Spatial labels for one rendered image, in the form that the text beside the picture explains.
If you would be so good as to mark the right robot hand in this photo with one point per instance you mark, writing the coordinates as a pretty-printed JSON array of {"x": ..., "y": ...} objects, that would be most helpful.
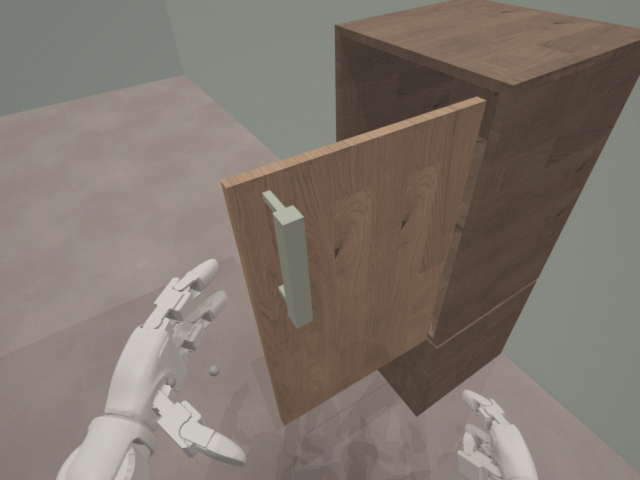
[{"x": 503, "y": 455}]

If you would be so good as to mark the handle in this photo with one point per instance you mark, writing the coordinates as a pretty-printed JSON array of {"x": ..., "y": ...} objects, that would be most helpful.
[{"x": 291, "y": 241}]

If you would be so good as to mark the left robot hand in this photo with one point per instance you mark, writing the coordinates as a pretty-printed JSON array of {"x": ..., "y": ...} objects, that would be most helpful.
[{"x": 156, "y": 351}]

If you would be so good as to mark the left robot forearm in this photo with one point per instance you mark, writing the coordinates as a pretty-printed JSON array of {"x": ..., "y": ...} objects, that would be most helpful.
[{"x": 116, "y": 448}]

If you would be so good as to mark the cupboard door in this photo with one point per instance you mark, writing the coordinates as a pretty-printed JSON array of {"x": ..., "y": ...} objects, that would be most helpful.
[{"x": 380, "y": 210}]

